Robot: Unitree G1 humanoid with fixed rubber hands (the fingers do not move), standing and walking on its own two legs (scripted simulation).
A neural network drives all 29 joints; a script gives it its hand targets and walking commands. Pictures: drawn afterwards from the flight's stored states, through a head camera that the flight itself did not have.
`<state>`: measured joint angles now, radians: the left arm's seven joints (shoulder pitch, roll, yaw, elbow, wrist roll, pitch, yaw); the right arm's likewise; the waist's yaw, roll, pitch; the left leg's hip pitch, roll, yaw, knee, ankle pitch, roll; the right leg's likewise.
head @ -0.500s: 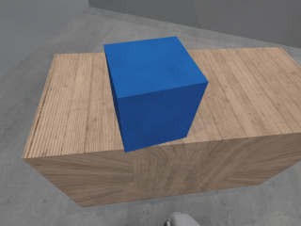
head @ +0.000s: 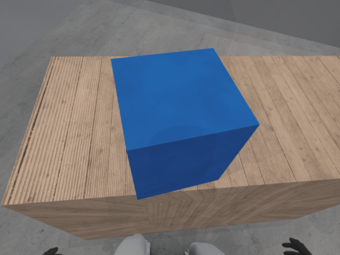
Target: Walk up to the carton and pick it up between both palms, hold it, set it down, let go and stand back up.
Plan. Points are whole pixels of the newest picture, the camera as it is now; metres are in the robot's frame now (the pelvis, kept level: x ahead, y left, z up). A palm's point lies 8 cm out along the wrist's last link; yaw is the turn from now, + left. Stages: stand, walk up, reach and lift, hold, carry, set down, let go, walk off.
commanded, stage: walk up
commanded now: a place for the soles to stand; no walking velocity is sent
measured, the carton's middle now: (172, 128) +0.36 +0.02 +0.08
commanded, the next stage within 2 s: reach and lift in 1.96 s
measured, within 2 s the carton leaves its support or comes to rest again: neither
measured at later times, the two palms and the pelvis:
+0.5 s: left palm out of the picture +0.01 +0.29 -0.10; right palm out of the picture +0.08 -0.33 -0.09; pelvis -0.03 -0.02 +0.00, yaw -1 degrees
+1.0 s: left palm out of the picture +0.06 +0.29 -0.09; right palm out of the picture +0.08 -0.33 -0.09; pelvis -0.02 -0.03 +0.00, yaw -1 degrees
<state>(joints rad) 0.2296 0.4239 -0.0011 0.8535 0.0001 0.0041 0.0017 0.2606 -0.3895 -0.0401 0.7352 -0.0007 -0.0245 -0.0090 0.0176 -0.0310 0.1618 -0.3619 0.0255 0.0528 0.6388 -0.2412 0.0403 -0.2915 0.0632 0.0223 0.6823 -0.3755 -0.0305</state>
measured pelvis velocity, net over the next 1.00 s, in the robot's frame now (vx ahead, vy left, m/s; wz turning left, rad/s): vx -0.02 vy -0.03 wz -0.02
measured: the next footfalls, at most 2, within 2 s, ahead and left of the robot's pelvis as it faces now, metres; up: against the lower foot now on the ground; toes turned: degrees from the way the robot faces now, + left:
right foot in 0.34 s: -0.02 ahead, -0.14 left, +0.00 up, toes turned -2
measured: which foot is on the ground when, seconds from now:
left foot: down 0.00-1.00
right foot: up 0.00-0.32, down 0.34-1.00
